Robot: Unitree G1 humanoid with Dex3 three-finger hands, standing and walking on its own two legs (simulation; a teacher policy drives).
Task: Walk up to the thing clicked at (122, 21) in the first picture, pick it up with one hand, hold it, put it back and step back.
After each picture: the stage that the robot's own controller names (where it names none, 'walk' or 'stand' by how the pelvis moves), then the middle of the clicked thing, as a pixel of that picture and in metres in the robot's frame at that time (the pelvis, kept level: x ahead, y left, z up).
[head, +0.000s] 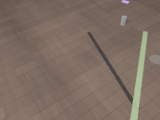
stand; (123, 20) +1.80 -0.51 -0.72
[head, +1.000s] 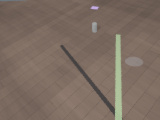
walk; (94, 27) +1.73 -0.01 -0.69
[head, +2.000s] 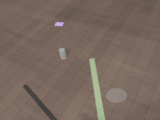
walk; (62, 53) +1.18 +0.29 -0.71
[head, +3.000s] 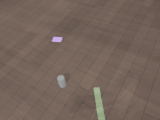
walk; (61, 81) +0.79 +0.24 -0.70
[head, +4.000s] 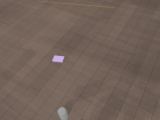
walk; (63, 114) +0.50 +0.23 -0.70
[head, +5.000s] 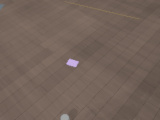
stand; out of the picture +0.45 +0.23 -0.71
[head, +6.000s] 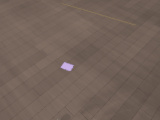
stand; out of the picture +0.43 +0.21 -0.72
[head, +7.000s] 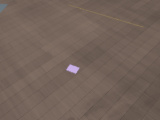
stand; out of the picture +0.41 +0.19 -0.72
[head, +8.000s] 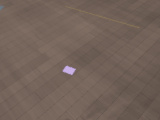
stand; out of the picture +0.40 +0.22 -0.72
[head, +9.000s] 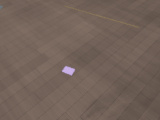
stand; out of the picture +0.39 +0.23 -0.72
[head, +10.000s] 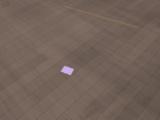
stand; out of the picture +0.39 +0.23 -0.72
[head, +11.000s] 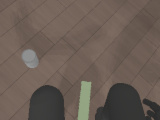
go down; (30, 59) +0.47 +0.23 -0.37
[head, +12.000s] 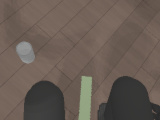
go down; (26, 53) +0.48 +0.23 -0.31
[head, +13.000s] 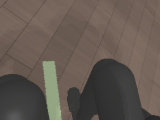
close in; out of the picture +0.47 +0.27 -0.23
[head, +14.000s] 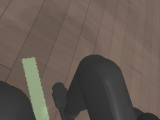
close; out of the picture +0.46 +0.29 -0.23
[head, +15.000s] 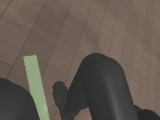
lift; out of the picture +0.45 +0.28 -0.23
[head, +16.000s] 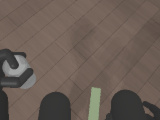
lift; (21, 73) +0.35 +0.22 -0.06
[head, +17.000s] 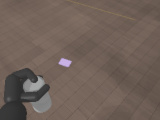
hold; (38, 94) +0.31 +0.18 +0.00
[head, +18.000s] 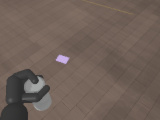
hold; (38, 94) +0.32 +0.17 -0.02
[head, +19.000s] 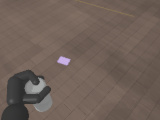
hold; (39, 95) +0.32 +0.17 -0.02
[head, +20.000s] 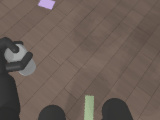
crouch; (21, 60) +0.43 +0.20 -0.08
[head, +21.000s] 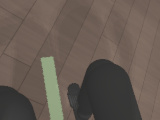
lower; out of the picture +0.48 +0.27 -0.20
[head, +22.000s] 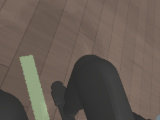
lower; out of the picture +0.46 +0.29 -0.23
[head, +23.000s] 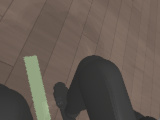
lower; out of the picture +0.45 +0.28 -0.24
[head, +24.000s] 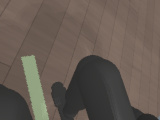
lower; out of the picture +0.45 +0.29 -0.24
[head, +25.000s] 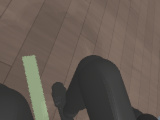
lower; out of the picture +0.45 +0.29 -0.24
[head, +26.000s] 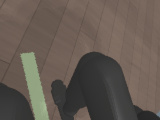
open; out of the picture +0.45 +0.27 -0.23
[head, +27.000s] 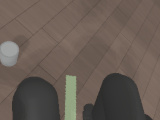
stand; (9, 54) +0.45 +0.24 -0.27
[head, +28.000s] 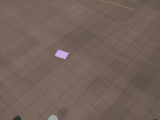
stand; out of the picture +0.40 +0.20 -0.63
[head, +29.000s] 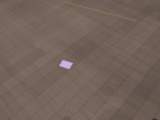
stand; out of the picture +0.40 +0.21 -0.67
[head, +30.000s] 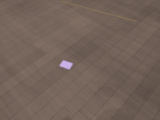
stand; out of the picture +0.40 +0.20 -0.67
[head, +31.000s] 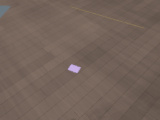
stand; out of the picture +0.41 +0.19 -0.72
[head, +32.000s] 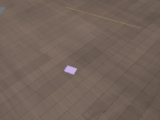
stand; out of the picture +0.39 +0.21 -0.72
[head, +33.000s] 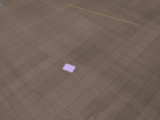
walk; out of the picture +0.38 +0.21 -0.72
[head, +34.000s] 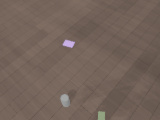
walk; (65, 100) +0.53 +0.20 -0.71
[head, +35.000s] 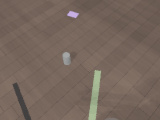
walk; (66, 58) +0.87 +0.15 -0.69
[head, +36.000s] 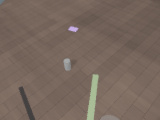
stand; (67, 64) +1.03 +0.20 -0.70
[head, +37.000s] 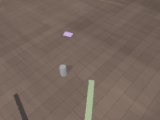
stand; (63, 70) +1.00 +0.21 -0.72
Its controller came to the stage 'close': yes
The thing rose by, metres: 0.71
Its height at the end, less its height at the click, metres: +0.00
